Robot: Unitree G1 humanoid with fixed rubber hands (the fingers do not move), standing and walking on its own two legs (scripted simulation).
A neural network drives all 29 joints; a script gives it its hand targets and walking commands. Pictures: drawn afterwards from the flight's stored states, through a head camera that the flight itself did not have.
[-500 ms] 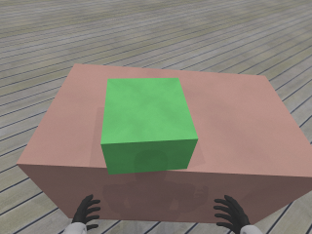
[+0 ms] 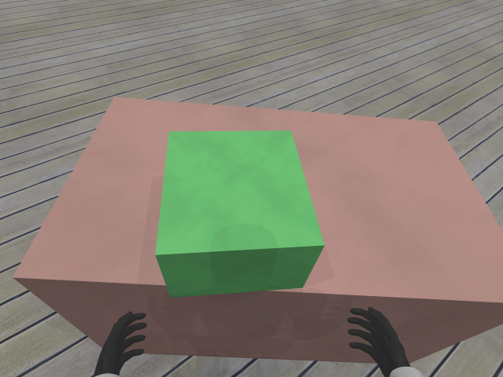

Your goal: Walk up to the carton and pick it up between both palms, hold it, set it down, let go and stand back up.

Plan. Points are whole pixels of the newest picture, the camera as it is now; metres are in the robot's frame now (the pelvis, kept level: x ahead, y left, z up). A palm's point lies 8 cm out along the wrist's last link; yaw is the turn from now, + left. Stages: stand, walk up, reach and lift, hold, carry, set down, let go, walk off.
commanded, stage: reach and lift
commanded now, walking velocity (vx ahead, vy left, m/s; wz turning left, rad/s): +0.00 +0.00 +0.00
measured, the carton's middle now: (234, 208) +0.44 +0.04 -0.04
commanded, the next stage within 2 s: none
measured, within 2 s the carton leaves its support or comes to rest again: neither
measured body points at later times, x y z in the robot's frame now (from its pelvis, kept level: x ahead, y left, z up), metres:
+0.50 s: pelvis +0.02 -0.03 -0.01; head +0.02 -0.01 +0.44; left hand +0.21 +0.23 -0.05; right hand +0.21 -0.24 -0.05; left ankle +0.04 +0.10 -0.74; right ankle -0.02 -0.11 -0.74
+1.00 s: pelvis +0.02 -0.02 +0.00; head +0.02 +0.00 +0.45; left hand +0.27 +0.25 -0.01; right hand +0.30 -0.21 +0.00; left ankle +0.03 +0.10 -0.74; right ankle -0.02 -0.11 -0.74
